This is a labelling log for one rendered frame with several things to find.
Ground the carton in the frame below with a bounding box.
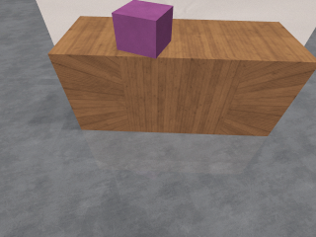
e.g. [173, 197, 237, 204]
[112, 0, 174, 59]

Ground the pedestal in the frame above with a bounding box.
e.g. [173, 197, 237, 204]
[47, 16, 316, 136]

